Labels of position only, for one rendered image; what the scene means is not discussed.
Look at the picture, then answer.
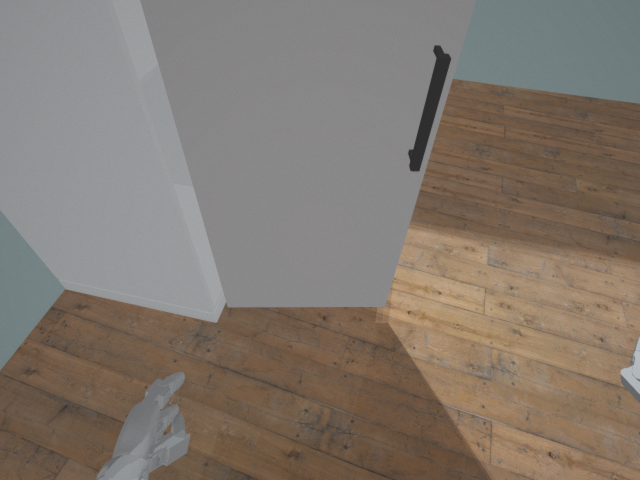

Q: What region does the fridge door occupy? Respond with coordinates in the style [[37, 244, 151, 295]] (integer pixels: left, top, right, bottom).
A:
[[140, 0, 476, 307]]

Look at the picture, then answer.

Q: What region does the left robot forearm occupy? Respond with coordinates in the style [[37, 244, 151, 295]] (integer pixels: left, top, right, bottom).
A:
[[96, 455, 149, 480]]

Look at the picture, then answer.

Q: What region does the handle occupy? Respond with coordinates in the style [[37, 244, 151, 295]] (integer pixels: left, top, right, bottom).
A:
[[408, 45, 451, 171]]

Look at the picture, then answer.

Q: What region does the right robot hand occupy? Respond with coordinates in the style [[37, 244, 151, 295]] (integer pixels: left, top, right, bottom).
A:
[[620, 336, 640, 403]]

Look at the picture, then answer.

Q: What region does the left robot hand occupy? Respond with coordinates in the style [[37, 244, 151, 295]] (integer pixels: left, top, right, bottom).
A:
[[112, 372, 190, 473]]

